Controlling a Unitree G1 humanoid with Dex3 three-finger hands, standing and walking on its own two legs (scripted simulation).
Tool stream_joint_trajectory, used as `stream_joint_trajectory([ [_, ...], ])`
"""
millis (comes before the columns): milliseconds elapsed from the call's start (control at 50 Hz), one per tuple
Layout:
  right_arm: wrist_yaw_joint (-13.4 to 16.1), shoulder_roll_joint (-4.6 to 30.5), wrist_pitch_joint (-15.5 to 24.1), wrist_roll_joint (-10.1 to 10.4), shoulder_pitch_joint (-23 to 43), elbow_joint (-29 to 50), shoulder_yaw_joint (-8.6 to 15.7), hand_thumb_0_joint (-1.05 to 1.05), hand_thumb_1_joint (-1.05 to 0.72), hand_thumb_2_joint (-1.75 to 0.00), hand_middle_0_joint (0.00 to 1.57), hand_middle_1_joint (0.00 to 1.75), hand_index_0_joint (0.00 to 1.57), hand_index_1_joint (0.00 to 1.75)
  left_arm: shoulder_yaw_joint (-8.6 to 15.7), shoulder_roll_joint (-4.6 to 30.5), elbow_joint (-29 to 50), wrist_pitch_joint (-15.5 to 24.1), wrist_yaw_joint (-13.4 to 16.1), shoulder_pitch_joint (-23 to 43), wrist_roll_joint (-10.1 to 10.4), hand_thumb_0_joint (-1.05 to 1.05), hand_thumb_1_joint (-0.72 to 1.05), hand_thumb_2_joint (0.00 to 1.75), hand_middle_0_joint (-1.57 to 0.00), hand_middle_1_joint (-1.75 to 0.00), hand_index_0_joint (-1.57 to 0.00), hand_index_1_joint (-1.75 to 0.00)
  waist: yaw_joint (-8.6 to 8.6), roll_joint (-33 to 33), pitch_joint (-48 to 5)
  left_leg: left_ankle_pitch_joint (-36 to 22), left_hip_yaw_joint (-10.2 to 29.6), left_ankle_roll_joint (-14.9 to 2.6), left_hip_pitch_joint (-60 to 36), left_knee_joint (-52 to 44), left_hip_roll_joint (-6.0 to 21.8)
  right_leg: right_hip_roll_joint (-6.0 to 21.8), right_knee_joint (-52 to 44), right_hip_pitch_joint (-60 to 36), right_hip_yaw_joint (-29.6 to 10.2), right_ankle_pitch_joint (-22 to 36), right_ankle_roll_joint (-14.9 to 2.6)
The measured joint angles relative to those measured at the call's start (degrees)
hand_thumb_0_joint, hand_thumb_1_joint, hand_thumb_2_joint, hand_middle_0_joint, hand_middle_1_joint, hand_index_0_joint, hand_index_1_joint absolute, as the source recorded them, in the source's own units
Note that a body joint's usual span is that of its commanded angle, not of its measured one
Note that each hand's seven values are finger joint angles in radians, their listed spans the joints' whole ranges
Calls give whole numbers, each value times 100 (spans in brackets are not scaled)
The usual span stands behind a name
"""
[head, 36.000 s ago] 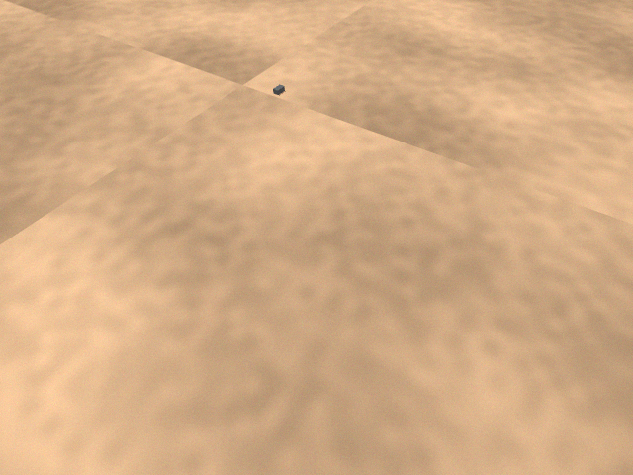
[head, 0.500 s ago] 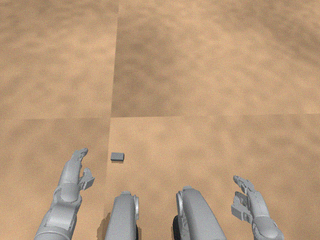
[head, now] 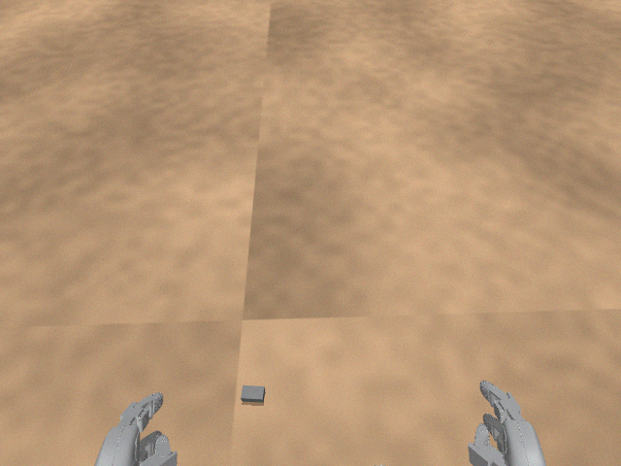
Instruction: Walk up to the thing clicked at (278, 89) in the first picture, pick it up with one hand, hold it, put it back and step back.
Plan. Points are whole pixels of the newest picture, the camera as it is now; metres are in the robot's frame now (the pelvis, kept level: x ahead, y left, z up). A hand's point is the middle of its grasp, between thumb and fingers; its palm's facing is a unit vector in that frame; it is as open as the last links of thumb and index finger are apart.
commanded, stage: home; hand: left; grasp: from above
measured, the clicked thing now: (253, 393) +0.46 +0.16 -0.70
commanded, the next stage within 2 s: none
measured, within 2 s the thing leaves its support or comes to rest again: neither
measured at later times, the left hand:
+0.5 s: hand out of the picture +0.16 +0.18 -0.04, palm faces +0.05 -0.98 -0.20, open 7.4 cm
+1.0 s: hand out of the picture +0.16 +0.17 -0.05, palm faces +0.06 -0.98 -0.20, open 7.4 cm
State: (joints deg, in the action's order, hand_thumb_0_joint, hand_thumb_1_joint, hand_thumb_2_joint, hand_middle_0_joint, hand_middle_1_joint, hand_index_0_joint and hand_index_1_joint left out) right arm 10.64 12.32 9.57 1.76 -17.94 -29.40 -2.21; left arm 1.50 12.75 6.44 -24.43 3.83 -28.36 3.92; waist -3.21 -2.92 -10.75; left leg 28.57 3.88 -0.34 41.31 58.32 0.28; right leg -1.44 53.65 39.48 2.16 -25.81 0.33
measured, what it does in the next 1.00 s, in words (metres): stands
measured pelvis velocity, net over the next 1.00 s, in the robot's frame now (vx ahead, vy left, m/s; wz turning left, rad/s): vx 0.00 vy -0.01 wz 0.01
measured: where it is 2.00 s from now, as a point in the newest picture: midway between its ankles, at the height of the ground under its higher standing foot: outside the picture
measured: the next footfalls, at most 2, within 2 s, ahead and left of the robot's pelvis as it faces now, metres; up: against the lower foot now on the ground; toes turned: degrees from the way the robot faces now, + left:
none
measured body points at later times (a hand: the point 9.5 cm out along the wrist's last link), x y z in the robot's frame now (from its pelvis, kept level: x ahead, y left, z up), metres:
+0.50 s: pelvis +0.00 +0.00 +0.00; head +0.02 +0.01 +0.45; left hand +0.16 +0.23 -0.03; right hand +0.16 -0.24 -0.06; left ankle +0.00 +0.11 -0.68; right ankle +0.01 -0.13 -0.68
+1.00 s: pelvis +0.00 -0.01 +0.00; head +0.01 -0.01 +0.45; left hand +0.15 +0.22 -0.03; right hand +0.16 -0.26 -0.06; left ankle +0.00 +0.11 -0.68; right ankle +0.01 -0.13 -0.68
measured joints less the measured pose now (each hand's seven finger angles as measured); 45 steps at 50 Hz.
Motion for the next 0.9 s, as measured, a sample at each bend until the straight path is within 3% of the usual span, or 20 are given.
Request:
stream_joint_trajectory([
  [240,-16,16,314,-100,237,65,-15,1,-90,-90,20,30,21,30,-19,29,3,-107,-244,-36,-77,1,91,89,-20,-30,-20,-30,122,81,103,-13,30,-13,-293,-128,-51,51,-118,-312,30,-16,17],
  [900,5,50,404,-102,74,-116,27,1,-90,-90,20,30,21,30,-18,-3,11,-74,-255,-1,-71,1,91,89,-20,-30,-20,-30,115,60,161,-46,31,79,-236,-100,0,3,18,-190,30,-24,-71],
])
